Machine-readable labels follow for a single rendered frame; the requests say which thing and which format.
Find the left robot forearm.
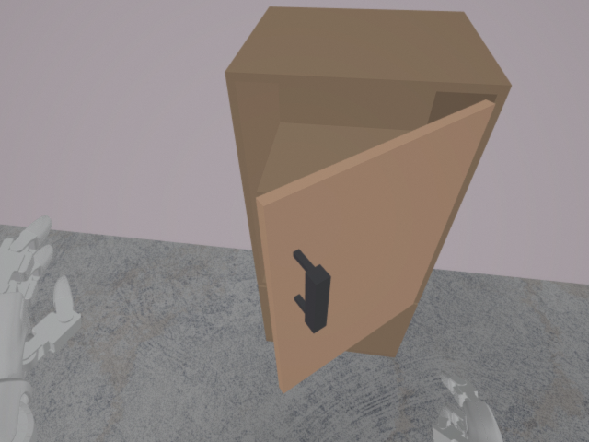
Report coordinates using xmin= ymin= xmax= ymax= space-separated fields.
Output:
xmin=0 ymin=378 xmax=37 ymax=442

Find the cupboard door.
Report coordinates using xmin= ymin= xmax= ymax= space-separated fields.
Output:
xmin=256 ymin=99 xmax=495 ymax=393

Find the handle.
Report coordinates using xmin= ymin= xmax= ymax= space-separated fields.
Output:
xmin=293 ymin=250 xmax=331 ymax=333

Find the robot left hand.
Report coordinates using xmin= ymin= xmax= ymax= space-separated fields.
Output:
xmin=0 ymin=215 xmax=81 ymax=380

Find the robot right hand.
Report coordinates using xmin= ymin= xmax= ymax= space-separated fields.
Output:
xmin=433 ymin=370 xmax=503 ymax=442

